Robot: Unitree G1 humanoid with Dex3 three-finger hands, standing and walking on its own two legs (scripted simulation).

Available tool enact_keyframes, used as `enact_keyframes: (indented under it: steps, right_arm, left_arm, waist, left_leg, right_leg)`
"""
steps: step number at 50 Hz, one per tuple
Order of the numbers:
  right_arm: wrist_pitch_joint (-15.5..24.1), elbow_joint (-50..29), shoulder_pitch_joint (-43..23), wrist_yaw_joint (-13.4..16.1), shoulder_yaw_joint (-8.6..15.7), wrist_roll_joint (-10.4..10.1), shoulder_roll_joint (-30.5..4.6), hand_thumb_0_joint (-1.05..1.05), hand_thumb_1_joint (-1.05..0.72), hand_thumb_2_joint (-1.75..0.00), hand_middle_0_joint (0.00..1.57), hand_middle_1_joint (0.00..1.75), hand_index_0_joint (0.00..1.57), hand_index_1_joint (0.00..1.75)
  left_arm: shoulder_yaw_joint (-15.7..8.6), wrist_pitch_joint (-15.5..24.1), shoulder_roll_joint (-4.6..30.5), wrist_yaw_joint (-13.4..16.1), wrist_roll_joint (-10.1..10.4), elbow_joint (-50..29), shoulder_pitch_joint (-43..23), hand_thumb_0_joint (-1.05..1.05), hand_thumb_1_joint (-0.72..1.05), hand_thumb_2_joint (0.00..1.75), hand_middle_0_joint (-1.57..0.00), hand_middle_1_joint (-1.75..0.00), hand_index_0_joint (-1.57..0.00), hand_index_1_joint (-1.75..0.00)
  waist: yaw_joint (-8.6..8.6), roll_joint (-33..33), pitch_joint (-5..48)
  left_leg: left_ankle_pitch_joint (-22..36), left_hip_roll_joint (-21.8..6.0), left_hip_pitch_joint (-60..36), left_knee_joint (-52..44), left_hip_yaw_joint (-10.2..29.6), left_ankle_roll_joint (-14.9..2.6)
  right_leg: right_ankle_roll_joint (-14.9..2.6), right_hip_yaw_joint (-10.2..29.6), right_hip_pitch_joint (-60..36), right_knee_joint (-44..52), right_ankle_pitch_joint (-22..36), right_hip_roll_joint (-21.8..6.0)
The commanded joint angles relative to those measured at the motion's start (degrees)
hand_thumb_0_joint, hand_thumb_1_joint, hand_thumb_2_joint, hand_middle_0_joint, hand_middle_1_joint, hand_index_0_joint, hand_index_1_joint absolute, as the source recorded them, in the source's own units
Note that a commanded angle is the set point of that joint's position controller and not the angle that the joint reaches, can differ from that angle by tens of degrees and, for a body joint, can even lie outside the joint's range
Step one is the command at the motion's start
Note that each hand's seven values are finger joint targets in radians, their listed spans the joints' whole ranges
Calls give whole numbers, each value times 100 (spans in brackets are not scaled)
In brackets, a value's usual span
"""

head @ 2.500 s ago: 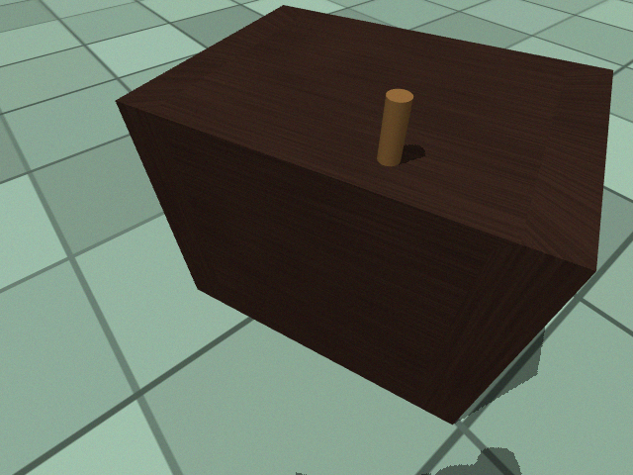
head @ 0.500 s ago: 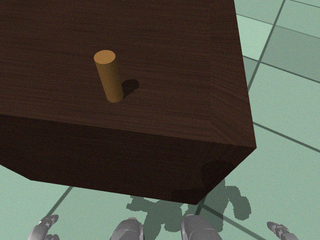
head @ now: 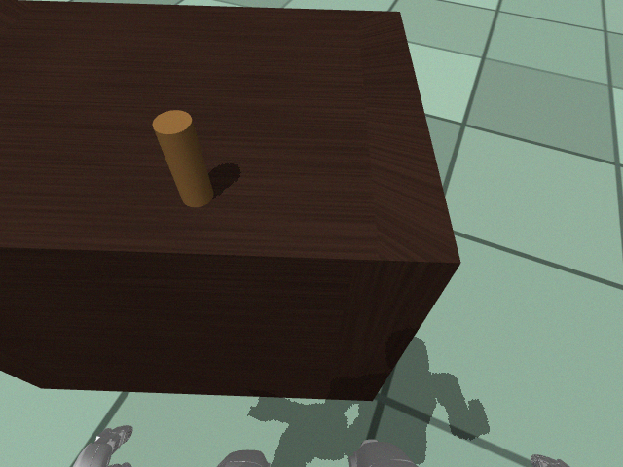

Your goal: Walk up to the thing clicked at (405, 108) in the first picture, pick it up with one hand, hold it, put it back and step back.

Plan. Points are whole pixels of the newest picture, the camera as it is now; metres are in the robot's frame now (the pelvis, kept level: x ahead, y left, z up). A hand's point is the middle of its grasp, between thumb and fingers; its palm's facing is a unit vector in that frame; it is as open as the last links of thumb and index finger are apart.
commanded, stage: walk up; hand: left
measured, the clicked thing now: (186, 162) +0.46 +0.20 +0.12
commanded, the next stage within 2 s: stand in 1.52 s
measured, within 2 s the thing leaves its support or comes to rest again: neither
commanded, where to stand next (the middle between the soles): +0.05 -0.02 m, yaw +2 degrees
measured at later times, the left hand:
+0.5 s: hand out of the picture +0.07 +0.25 -0.13, palm faces -0.01 -0.94 -0.33, open 7.4 cm
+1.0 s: hand out of the picture +0.12 +0.26 -0.13, palm faces -0.01 -0.95 -0.30, open 7.4 cm
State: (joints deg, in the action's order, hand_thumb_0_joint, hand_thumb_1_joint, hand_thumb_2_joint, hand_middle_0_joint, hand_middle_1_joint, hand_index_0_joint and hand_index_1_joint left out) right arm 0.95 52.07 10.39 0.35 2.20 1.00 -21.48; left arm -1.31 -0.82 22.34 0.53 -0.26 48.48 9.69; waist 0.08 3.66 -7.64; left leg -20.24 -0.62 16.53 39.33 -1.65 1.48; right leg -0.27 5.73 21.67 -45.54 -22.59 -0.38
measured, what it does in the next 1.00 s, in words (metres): stands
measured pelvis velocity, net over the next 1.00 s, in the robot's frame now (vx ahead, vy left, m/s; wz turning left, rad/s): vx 0.02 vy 0.01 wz -0.01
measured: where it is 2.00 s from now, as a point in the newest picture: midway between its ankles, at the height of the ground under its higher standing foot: outside the picture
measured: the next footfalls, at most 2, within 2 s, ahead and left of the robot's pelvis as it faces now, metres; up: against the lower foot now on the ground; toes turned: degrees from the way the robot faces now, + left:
none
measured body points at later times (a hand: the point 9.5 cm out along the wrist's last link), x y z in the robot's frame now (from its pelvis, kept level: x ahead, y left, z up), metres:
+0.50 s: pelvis +0.00 +0.00 +0.03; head +0.01 -0.01 +0.48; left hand +0.07 +0.30 -0.10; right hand +0.06 -0.31 -0.11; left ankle +0.01 +0.14 -0.71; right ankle +0.03 -0.13 -0.71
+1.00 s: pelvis +0.02 +0.01 +0.03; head +0.03 +0.02 +0.48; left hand +0.12 +0.31 -0.10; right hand +0.11 -0.29 -0.09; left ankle +0.01 +0.14 -0.71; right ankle +0.03 -0.13 -0.71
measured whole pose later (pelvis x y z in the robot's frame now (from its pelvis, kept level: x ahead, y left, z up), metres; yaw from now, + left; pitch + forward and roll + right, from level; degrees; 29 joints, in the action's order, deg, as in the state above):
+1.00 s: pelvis +0.02 +0.01 +0.03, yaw +0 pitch -2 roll +0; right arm 1.4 64.1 4.1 -0.1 0.7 0.6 -19.7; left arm -0.8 -0.6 19.5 -0.7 0.1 65.4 2.8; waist -0.3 1.3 -2.6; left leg -11.5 -1.5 6.0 19.5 -0.9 1.2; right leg 1.8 2.3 8.1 -19.5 -9.5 -1.3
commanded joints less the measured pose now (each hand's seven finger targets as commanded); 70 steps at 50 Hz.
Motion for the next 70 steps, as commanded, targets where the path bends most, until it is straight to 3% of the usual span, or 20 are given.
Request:
enact_keyframes:
  steps: [1,2,3,4,5,6,7,8,9,10,12,15,19,27,31,46,56,70]
  right_arm:
    - [262,-412,-410,83,416,37,-1842,0,-90,-90,20,30,20,30]
    - [250,-430,-599,69,306,16,-1629,0,-90,-90,20,30,20,30]
    - [248,-404,-578,65,224,-3,-1449,0,-90,-90,20,30,20,30]
    - [241,-348,-400,65,197,-46,-1378,0,-90,-90,20,30,20,30]
    - [216,-285,-386,58,193,-63,-1361,0,-90,-90,20,30,20,30]
    - [194,-204,-293,45,150,-80,-1263,0,-90,-90,20,30,20,30]
    - [153,-133,-268,31,126,-87,-1222,0,-90,-90,20,30,20,30]
    - [123,-82,-342,20,140,-42,-1263,0,-90,-90,20,30,20,30]
    - [103,-65,-525,1,168,-12,-1336,0,-90,-90,20,30,20,30]
    - [107,-42,-549,-9,173,-6,-1360,0,-90,-90,20,30,20,30]
    - [132,62,-445,-30,122,-32,-1268,0,-90,-90,20,30,20,30]
    - [185,264,-234,-26,83,-61,-1169,0,-90,-90,20,30,20,30]
    - [154,431,-284,-28,73,-56,-1167,0,-90,-90,20,30,20,30]
    - [231,677,-412,-3,25,-58,-1202,0,-90,-90,20,30,20,30]
    - [232,747,-511,23,14,-67,-1179,0,-90,-90,20,30,20,30]
    - [188,892,-812,45,90,-52,-1139,0,-90,-90,20,30,20,30]
    - [161,900,-900,26,81,-52,-1103,0,-90,-90,20,30,20,30]
    - [129,936,-845,23,84,-61,-1081,0,-90,-90,20,30,20,30]
  left_arm:
    - [-380,136,1238,59,-9,-152,8,0,90,90,-20,-30,-20,-30]
    - [-387,179,1146,3,-15,-35,133,0,90,90,-20,-30,-20,-30]
    - [-390,237,1104,-38,-5,45,106,0,90,90,-20,-30,-20,-30]
    - [-417,255,1155,-57,5,68,50,0,90,90,-20,-30,-20,-30]
    - [-437,232,1190,-56,0,154,-21,0,90,90,-20,-30,-20,-30]
    - [-410,229,1204,-50,-13,160,-188,0,90,90,-20,-30,-20,-30]
    - [-365,223,1214,-71,-21,187,-365,0,90,90,-20,-30,-20,-30]
    - [-344,189,1197,-101,-33,222,-413,0,90,90,-20,-30,-20,-30]
    - [-330,156,1148,-133,-41,305,-399,0,90,90,-20,-30,-20,-30]
    - [-329,152,1130,-153,-36,356,-389,0,90,90,-20,-30,-20,-30]
    - [-336,192,1149,-164,-75,489,-451,0,90,90,-20,-30,-20,-30]
    - [-308,237,1108,-152,-49,582,-634,0,90,90,-20,-30,-20,-30]
    - [-301,215,1114,-152,-54,699,-756,0,90,90,-20,-30,-20,-30]
    - [-256,235,960,-118,13,980,-748,0,90,90,-20,-30,-20,-30]
    - [-242,211,911,-96,53,1094,-750,0,90,90,-20,-30,-20,-30]
    - [-182,152,847,-69,17,1386,-948,0,90,90,-20,-30,-20,-30]
    - [-176,158,868,-73,-6,1459,-937,0,90,90,-20,-30,-20,-30]
    - [-218,168,901,-51,-33,1471,-773,0,90,90,-20,-30,-20,-30]
  waist:
    - [111,-1237,838]
    - [253,-1208,851]
    - [218,-1084,929]
    - [157,-1126,991]
    - [137,-1111,872]
    - [52,-979,869]
    - [-43,-942,639]
    - [1,-863,324]
    - [50,-836,111]
    - [72,-727,111]
    - [21,-392,230]
    - [-69,-45,594]
    - [-55,216,652]
    - [8,-139,1055]
    - [45,-354,1176]
    - [-8,-486,1076]
    - [-18,-402,967]
    - [-21,-306,1035]
  left_leg:
    - [1356,-2074,-34,-1486,2186,-1562]
    - [1405,-1506,-44,-1202,1293,-1149]
    - [1620,-981,-127,-948,742,-727]
    - [1614,-726,23,-769,523,-477]
    - [1264,-636,331,-778,491,-393]
    - [534,-630,404,-1036,578,-351]
    - [-608,-620,357,-1451,693,-370]
    - [-1280,-622,301,-1678,783,-412]
    - [-1674,-626,262,-1688,842,-426]
    - [-1622,-622,232,-1641,820,-426]
    - [-1037,-556,107,-1521,674,-422]
    - [-27,-457,-352,-1468,489,-325]
    - [-85,-423,-543,-1593,468,-287]
    - [1227,-627,-770,-1939,491,-253]
    - [1816,-722,-873,-2022,487,-245]
    - [1997,-773,-1045,-2332,467,-245]
    - [1678,-713,-1066,-2405,463,-227]
    - [1728,-694,-1201,-2357,450,-239]
  right_leg:
    - [-139,-56,-256,-81,-863,-207]
    - [-212,-192,-626,733,-436,-162]
    - [-276,-50,-759,1201,1020,-150]
    - [-359,119,-1033,1232,1875,-244]
    - [-415,97,-1237,1237,2019,-251]
    - [-463,352,-1148,1429,1405,-434]
    - [-487,512,-668,1668,305,-515]
    - [-447,510,-213,1887,-684,-447]
    - [-400,496,49,2104,-1238,-376]
    - [-389,516,38,2249,-1306,-370]
    - [-423,605,-148,2460,-1039,-458]
    - [-388,675,-417,2565,-76,-576]
    - [-292,712,-312,2994,-755,-626]
    - [-206,283,-1195,2638,1492,-618]
    - [-170,108,-1485,2517,2161,-604]
    - [-46,-33,-1671,2712,2376,-620]
    - [-5,-27,-1582,2869,2122,-619]
    - [-41,-75,-1570,2890,2173,-620]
